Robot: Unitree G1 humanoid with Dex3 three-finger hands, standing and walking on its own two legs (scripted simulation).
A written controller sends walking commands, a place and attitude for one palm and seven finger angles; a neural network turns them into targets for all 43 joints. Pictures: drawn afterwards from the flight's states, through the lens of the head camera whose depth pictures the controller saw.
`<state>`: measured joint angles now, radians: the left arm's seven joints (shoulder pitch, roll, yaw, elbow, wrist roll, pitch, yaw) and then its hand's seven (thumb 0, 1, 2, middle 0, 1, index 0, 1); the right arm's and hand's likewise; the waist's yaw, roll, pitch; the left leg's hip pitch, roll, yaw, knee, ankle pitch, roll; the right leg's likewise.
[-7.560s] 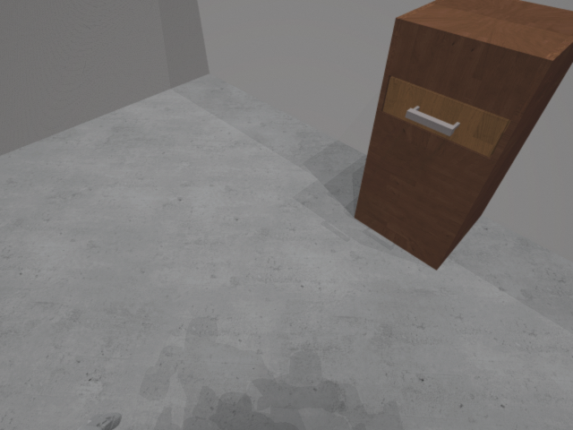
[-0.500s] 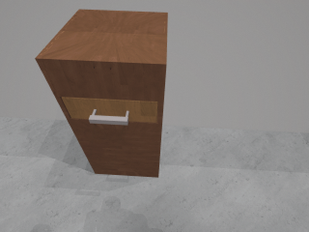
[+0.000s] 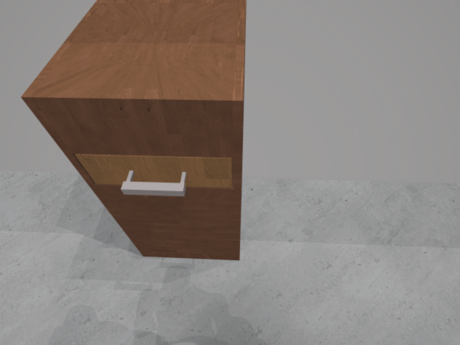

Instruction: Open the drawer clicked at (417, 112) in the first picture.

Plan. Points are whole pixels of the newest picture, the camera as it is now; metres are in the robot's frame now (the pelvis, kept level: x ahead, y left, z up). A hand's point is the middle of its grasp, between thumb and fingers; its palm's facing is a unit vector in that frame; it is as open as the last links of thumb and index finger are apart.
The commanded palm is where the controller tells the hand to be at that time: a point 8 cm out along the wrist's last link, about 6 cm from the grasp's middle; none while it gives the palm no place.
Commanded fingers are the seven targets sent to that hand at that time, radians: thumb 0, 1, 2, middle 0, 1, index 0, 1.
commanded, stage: come to a stop and stand still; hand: left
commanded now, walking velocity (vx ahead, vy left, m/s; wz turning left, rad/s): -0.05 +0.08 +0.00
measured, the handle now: (155, 181) +0.49 +0.23 -0.11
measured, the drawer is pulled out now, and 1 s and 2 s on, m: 0.00 0.00 0.00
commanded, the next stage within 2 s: look again from close up in 0.50 s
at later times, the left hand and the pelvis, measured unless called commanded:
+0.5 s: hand out of the picture +0.01 +0.24 -0.16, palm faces +0.00 -0.97 -0.26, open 7.4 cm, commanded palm none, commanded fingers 0.00 0.90 0.90 -0.20 -0.30 -0.20 -0.30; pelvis -0.01 +0.05 +0.00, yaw -2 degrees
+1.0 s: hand out of the picture +0.00 +0.19 -0.17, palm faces -0.01 -0.98 -0.19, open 7.4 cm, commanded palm none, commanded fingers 0.00 0.90 0.90 -0.20 -0.30 -0.20 -0.30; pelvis -0.01 +0.02 +0.01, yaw -2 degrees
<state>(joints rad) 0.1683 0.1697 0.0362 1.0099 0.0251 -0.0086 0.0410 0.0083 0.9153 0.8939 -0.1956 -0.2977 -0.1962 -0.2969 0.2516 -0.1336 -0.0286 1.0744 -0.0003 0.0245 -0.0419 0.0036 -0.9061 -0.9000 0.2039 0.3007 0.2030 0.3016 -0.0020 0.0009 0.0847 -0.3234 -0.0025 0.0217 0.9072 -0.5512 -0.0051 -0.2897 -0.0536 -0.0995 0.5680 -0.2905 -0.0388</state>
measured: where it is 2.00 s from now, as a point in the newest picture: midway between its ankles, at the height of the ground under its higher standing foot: outside the picture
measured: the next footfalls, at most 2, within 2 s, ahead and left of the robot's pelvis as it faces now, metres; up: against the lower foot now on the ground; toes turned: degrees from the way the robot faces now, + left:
left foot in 0.12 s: +0.04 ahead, +0.14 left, +0.00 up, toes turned +1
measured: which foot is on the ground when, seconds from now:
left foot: up 0.00-0.10, down 0.12-1.00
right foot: down 0.00-1.00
